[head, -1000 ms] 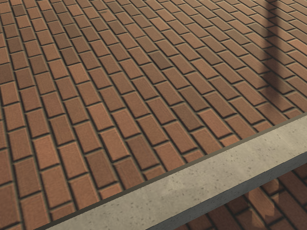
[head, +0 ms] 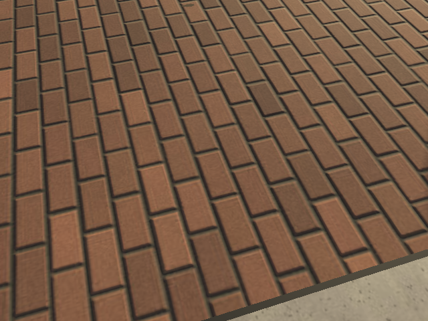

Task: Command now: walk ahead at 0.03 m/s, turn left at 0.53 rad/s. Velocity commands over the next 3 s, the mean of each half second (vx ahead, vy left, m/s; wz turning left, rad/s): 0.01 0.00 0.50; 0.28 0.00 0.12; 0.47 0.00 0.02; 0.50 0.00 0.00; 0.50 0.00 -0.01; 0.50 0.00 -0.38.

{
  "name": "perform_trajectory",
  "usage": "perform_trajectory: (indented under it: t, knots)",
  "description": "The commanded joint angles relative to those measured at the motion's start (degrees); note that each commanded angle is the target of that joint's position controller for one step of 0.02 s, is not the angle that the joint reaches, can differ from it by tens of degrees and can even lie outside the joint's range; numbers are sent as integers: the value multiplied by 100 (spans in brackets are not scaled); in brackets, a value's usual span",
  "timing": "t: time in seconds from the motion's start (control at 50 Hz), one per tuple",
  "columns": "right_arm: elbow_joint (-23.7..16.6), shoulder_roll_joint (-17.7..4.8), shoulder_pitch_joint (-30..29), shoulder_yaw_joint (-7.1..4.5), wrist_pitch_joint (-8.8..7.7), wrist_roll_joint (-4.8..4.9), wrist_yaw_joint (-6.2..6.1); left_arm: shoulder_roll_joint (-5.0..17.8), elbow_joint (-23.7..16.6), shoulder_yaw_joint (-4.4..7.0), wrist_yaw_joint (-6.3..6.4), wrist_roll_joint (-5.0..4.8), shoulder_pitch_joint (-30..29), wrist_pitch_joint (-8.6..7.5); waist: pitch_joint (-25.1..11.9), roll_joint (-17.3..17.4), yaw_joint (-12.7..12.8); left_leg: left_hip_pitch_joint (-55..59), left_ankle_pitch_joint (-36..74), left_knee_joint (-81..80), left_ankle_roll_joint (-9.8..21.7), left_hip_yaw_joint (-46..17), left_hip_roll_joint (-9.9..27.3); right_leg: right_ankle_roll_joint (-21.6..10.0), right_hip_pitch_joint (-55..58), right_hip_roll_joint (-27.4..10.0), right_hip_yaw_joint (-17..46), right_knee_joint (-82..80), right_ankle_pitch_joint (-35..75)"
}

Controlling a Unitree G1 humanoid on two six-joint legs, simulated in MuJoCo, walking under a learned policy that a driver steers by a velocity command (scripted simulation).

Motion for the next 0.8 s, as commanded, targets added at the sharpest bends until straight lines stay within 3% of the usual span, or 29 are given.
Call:
perform_trajectory:
  t: [0.02,0.04,0.06,0.08,0.1,0.12,0.14,0.16,0.18,0.2,0.24,0.28,0.36,0.42,0.44,0.52,0.54,0.56,0.58,0.6,0.62,0.64,0.66,0.68,0.74,0.76,0.78,0.8]
  knots:
    - [-546,-813,-253,-222,21,128,-87,576,-133,193,-20,-67,469,-155,-367,693,393,643,475,-806,746,-2197,1407,-3,382,59,-28,-1233,374]
    - [-614,-763,-357,-221,40,193,-71,604,-49,223,-74,-61,705,-164,-361,598,546,464,549,-607,579,-2035,1182,-43,857,63,-150,-2004,934]
    - [-638,-630,-290,-210,62,242,-45,686,52,275,-91,-41,871,-127,-354,296,544,-9,-138,-49,332,-1690,811,-81,1422,-160,-10,-2461,1261]
    - [-646,-280,18,-165,94,195,-27,1000,87,347,-69,42,1069,-75,-538,-1016,378,-1066,-1903,1712,-63,-699,62,-499,2219,-1350,1107,-2644,2196]
    - [-862,-364,174,-225,14,184,-26,1366,-187,353,-95,436,694,-80,-547,-2088,240,-2009,-3312,3783,-462,-220,-630,-1675,1687,-2855,2866,-2818,3570]
    - [-764,-760,319,-304,-39,108,32,1021,-528,261,-108,593,128,-146,-483,-1413,64,-2097,-3133,5429,-650,-410,-194,-2108,1394,-2951,2753,-2912,3716]
    - [-653,-854,331,-334,25,105,45,701,-630,179,-128,494,-296,-168,-232,-931,-66,-2310,-2859,6401,-706,-280,-122,-1884,1192,-2479,1829,-2650,3532]
    - [-562,-756,395,-299,97,64,31,600,-741,137,-153,368,-436,-168,-164,-477,-122,-2372,-2364,6616,-734,-224,-23,-1529,1098,-1931,1108,-2431,2939]
    - [-547,-652,356,-249,142,36,29,579,-760,115,-128,292,-445,-149,-78,-403,-53,-2411,-1956,7002,-825,-142,-46,-1421,999,-1629,749,-2320,2710]
    - [-685,-629,165,-213,108,56,75,641,-787,101,-67,279,-292,-143,-37,-346,59,-2375,-1562,6972,-909,-77,-7,-1472,890,-1440,481,-2390,2580]
    - [-1027,-675,-418,-175,5,125,130,787,-772,116,42,299,193,-143,-79,-580,339,-2630,-937,6273,-1094,37,107,-1678,1420,-1401,304,-2418,2716]
    - [-1269,-675,-765,-129,-19,141,147,925,-783,158,115,293,646,-132,-255,-796,543,-2849,-880,5500,-1274,30,230,-1853,2164,-1616,344,-2380,3426]
    - [-1583,-447,-925,12,15,82,236,1162,-1009,292,114,277,779,-76,-492,-845,602,-2496,-1264,4318,-1391,146,568,-2079,2453,-2014,401,-2464,3818]
    - [-1697,-304,-971,115,20,53,325,1196,-1216,322,42,251,517,-45,-480,-893,549,-1628,-1368,3383,-1202,485,752,-2058,1845,-1976,58,-2503,3670]
    - [-1566,-230,-654,148,50,60,325,1183,-1289,310,7,252,316,-18,-543,-1049,435,-963,-1487,3147,-1121,737,689,-2011,1461,-1882,-166,-2411,3841]
    - [-1646,-354,-764,108,50,95,375,1217,-1218,319,-108,73,521,-21,-493,-1155,515,-116,-1272,1343,-634,929,625,-1861,1379,-1998,-22,-2160,3686]
    - [-1639,-306,-753,107,34,121,402,1143,-1187,297,-133,44,536,-23,-525,-1064,440,226,-984,440,-457,1065,579,-1723,1367,-1934,-55,-2072,2969]
    - [-1456,-28,-386,218,21,-247,439,952,-1016,235,-275,417,932,27,-620,-1047,409,998,-627,-616,-381,1380,213,-1362,1286,-1509,-487,-1721,2753]
    - [-1403,-47,-283,240,-94,-343,437,692,-973,173,-349,433,1083,22,-738,-594,362,1883,50,-1145,-380,811,571,-1031,728,-1278,-680,-1242,2111]
    - [-1492,-289,-84,290,-235,-364,422,202,-1204,32,-422,460,1063,52,-919,558,381,2617,1390,-1285,-221,-1000,2192,-611,-310,-1003,-849,-328,-455]
    - [-1309,-811,245,154,-259,-315,347,195,-1276,-14,-458,344,1050,133,-786,1387,203,2074,1514,-1170,751,-1458,2748,-507,-580,-639,-633,22,-906]
    - [-1282,-829,231,79,-260,-261,361,657,-1283,98,-477,388,829,173,-422,1055,87,1844,297,-1436,1050,-1634,2635,-421,-862,-625,-564,807,-915]
    - [-1260,-781,66,106,-243,-217,384,821,-1283,182,-519,434,646,165,-31,971,140,1569,-870,-1642,1014,-1458,2407,-412,-1172,-585,-537,1395,-766]
    - [-1286,-668,-124,150,-222,-242,410,913,-1237,227,-573,454,569,126,166,764,248,1419,-1701,-1804,840,-1235,2148,-437,-1331,-617,-466,1473,-502]
    - [-1207,-520,-83,172,-336,-179,408,794,-1043,246,-686,459,837,29,193,675,414,1242,-1519,-1954,683,-690,1745,-497,-1175,-511,-616,1712,341]
    - [-1176,-715,20,25,-444,139,356,932,-902,346,-552,-60,884,-155,156,733,363,1515,-1916,-1837,894,-881,1909,-513,-1604,-635,-404,1877,407]
    - [-1063,-632,234,44,-493,151,335,806,-757,293,-483,-89,1175,-236,22,752,346,1577,-2221,-1821,1025,-990,2008,-518,-1626,-609,-473,2317,518]
    - [-992,-542,362,58,-529,112,320,717,-746,284,-441,-44,1108,-288,143,638,333,1542,-2367,-1909,1110,-1103,2087,-527,-1870,-654,-429,2390,620]
Next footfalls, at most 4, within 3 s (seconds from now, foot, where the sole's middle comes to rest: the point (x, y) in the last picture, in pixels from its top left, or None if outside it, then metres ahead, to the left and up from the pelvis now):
0.08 right None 0.04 -0.12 -0.77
0.58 left None -0.01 0.11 -0.77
1.06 right None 0.17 -0.10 -0.77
1.46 left None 0.42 0.18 -0.63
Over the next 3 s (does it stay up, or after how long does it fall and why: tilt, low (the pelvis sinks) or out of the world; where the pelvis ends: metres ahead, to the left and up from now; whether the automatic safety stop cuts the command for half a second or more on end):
stays up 1.08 0.28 0.14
